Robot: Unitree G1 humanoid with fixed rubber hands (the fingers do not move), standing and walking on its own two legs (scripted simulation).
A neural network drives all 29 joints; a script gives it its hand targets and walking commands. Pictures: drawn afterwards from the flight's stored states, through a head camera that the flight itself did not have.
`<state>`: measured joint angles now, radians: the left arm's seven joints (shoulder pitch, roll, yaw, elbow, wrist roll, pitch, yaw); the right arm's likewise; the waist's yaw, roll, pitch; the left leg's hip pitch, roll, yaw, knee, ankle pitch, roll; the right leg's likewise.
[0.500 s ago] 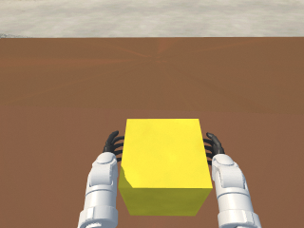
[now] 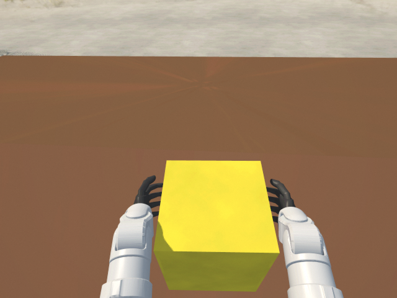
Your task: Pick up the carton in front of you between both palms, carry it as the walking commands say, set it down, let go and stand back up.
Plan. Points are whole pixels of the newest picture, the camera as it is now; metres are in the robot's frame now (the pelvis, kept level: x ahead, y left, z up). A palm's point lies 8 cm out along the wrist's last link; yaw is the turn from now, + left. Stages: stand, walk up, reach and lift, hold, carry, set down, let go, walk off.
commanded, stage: reach and lift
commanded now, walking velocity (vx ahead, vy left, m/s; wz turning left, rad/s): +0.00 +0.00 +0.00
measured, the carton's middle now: (212, 228) +0.29 +0.00 -0.04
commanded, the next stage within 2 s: hold in 0.04 s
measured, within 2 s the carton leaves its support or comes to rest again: neither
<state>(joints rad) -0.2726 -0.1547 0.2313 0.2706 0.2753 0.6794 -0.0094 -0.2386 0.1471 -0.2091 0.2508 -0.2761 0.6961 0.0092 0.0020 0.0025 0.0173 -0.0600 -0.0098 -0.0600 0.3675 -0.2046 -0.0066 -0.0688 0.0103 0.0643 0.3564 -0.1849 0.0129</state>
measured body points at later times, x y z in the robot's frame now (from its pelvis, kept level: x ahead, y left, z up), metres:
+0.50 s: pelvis -0.01 +0.00 +0.00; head -0.06 +0.00 +0.45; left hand +0.29 +0.15 +0.05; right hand +0.29 -0.15 +0.04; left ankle +0.00 +0.13 -0.75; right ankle +0.01 -0.13 -0.75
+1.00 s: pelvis +0.00 +0.00 +0.00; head -0.05 +0.00 +0.44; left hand +0.30 +0.16 +0.05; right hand +0.30 -0.15 +0.05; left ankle +0.00 +0.13 -0.74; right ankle +0.01 -0.13 -0.74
